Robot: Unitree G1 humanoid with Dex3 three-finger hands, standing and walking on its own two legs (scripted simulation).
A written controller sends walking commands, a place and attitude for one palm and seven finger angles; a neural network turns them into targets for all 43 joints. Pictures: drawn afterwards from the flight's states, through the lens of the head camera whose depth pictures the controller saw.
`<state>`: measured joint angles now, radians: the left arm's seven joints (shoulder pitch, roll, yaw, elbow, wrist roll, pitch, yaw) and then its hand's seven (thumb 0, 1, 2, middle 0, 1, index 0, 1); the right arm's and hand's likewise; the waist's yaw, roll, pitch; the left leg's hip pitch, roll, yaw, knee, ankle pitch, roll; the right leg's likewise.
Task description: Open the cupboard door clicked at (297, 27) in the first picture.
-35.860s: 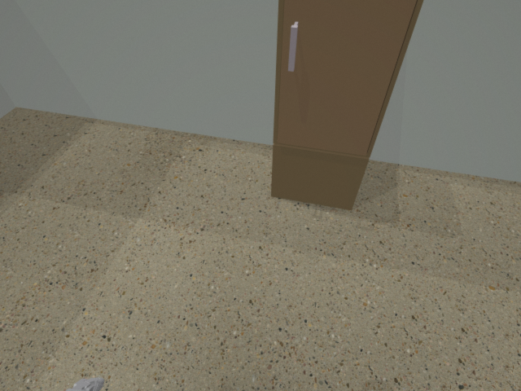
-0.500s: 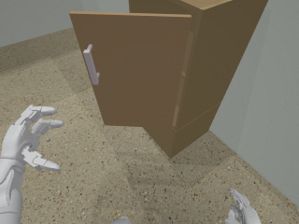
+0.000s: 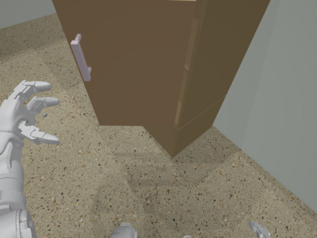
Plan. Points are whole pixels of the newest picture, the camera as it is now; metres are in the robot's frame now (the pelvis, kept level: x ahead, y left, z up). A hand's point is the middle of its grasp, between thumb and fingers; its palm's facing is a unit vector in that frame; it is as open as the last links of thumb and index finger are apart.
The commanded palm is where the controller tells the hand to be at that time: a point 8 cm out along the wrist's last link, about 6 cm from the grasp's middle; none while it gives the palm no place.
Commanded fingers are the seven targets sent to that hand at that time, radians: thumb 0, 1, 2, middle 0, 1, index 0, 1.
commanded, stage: move the hooked fingers beside the handle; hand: left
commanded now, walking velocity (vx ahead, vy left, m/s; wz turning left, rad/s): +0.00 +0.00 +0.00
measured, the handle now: (83, 58) +0.62 +0.26 +0.08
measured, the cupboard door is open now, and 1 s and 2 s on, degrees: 51 51 51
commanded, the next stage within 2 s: none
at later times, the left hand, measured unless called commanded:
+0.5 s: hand (50, 90) +0.46 +0.30 +0.10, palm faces +0.05 -1.00 +0.00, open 14.0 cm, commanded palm +0.44 +0.35 +0.09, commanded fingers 0.00 -0.50 0.30 -0.30 -1.20 -0.30 -1.20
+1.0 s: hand (58, 70) +0.54 +0.31 +0.09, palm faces +0.05 -1.00 +0.00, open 14.0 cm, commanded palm +0.54 +0.36 +0.08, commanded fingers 0.00 -0.50 0.30 -0.30 -1.20 -0.30 -1.20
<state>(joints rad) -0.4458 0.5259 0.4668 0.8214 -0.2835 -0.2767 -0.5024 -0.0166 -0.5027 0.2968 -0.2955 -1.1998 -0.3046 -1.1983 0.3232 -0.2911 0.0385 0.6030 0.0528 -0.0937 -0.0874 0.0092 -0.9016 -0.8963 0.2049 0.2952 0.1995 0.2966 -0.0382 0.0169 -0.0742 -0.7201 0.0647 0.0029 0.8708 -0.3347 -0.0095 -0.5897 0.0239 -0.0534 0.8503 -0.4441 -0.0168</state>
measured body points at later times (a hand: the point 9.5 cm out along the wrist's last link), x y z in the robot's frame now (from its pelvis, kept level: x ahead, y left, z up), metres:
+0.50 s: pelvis +0.00 +0.01 -0.01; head +0.10 +0.04 +0.43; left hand +0.45 +0.36 +0.10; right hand +0.04 -0.26 -0.11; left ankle +0.05 +0.13 -0.69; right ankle -0.01 -0.11 -0.69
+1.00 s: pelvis +0.00 +0.02 -0.03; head +0.16 +0.06 +0.40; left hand +0.53 +0.36 +0.10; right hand -0.02 -0.26 -0.11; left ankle +0.05 +0.13 -0.69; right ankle -0.01 -0.11 -0.69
